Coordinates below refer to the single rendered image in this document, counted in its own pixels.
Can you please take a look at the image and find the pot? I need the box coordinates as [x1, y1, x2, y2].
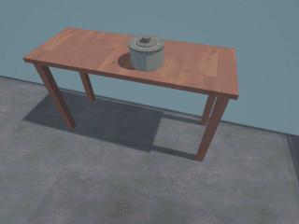
[129, 48, 164, 72]

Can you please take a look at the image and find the lid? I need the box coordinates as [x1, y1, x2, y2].
[127, 34, 165, 53]

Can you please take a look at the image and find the table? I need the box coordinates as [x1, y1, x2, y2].
[23, 27, 239, 162]

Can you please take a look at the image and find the knob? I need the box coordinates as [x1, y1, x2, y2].
[142, 35, 150, 42]

